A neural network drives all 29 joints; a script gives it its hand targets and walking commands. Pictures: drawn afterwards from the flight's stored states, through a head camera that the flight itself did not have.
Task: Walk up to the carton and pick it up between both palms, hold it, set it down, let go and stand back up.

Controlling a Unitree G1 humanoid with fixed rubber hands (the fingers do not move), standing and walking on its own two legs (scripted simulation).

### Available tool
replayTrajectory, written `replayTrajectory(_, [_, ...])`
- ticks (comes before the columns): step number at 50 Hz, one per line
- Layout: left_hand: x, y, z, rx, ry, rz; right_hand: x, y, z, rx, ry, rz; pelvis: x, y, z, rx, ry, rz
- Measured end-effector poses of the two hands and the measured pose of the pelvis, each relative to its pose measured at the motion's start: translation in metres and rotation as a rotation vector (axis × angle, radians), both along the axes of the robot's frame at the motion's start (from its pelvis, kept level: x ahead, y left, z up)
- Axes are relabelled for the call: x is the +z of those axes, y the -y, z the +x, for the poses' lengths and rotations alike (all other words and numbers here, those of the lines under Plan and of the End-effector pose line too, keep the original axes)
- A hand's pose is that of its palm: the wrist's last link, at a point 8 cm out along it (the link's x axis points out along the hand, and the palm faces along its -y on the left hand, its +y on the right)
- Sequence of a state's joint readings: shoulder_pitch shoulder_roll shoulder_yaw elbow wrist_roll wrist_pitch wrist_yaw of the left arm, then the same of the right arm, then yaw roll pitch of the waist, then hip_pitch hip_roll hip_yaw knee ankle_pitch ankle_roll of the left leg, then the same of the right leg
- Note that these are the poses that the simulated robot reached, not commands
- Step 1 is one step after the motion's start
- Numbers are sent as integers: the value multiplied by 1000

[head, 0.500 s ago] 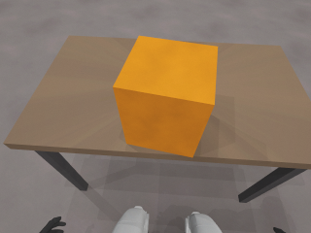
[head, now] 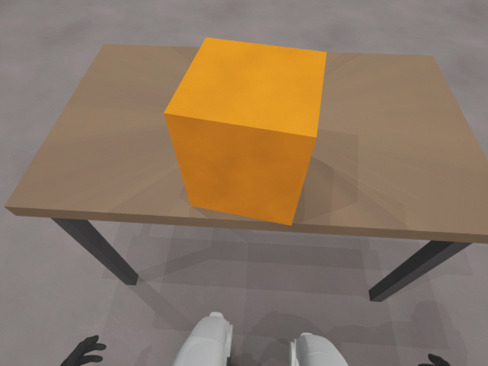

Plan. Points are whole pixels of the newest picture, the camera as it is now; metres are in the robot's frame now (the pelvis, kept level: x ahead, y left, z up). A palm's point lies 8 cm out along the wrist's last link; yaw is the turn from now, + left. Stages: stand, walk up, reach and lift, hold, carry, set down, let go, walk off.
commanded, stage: walk up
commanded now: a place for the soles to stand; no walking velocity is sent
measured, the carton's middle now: (251, 137) +0.49 +0.03 +0.06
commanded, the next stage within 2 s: none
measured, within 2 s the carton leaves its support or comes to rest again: neither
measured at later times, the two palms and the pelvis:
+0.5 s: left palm out of the picture +0.10 +0.32 -0.09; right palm out of the picture +0.10 -0.30 -0.11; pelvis +0.01 +0.01 +0.00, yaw +0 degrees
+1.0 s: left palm (71, 363) +0.12 +0.30 -0.08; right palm out of the picture +0.11 -0.32 -0.10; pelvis +0.04 -0.01 +0.00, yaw -1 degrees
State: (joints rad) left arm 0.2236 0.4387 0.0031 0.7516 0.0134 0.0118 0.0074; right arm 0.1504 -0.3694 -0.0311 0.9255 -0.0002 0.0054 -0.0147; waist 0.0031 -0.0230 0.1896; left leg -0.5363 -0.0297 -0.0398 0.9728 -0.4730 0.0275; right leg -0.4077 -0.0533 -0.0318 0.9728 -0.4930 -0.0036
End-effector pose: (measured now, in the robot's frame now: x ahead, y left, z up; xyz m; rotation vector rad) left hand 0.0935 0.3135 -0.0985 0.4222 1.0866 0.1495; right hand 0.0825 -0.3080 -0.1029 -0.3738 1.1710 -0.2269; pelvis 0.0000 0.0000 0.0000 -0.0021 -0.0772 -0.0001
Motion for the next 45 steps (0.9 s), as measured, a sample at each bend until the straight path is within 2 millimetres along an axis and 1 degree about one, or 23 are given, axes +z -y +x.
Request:
replayTrajectory(4, [7, -4, 0, -1, 13, 18, -4, -4, 2, 9, 10, 16, 0, -2, -1, 3, 1, 0])
replayTrajectory(7, [7, -12, 2, 0, 17, 25, -9, -12, 3, 14, 17, 26, -2, -8, 1, 3, 2, -8])
replayTrajectory(10, [8, -15, 3, 1, 12, 25, -8, -15, 5, 18, 23, 27, -1, -11, 2, 3, -2, -11])
replayTrajectory(17, [7, -9, 5, 1, 9, 23, -7, -9, 9, 20, 26, 25, -1, -6, 5, 4, -5, -5])
replayTrajectory(24, [7, -12, 8, 2, 7, 22, -6, -12, 13, 24, 28, 24, -1, -8, 8, 5, -11, -6])
replayTrajectory(30, [7, -8, 8, -1, 11, 23, -6, -9, 14, 22, 34, 26, -1, -5, 7, 2, -9, -4])
replayTrajectory(35, [8, -10, 9, 0, 22, 21, -5, -10, 14, 22, 42, 25, -1, -7, 6, 3, -7, -6])
replayTrajectory(40, [14, -9, 20, -8, 45, 20, -1, -10, 14, 14, 49, 35, 3, -6, 11, -5, -19, -12])
replayTrajectory(45, [16, 5, 34, -30, 74, 18, -3, 3, 13, -7, 38, 39, 2, 5, 19, -18, -26, 0])
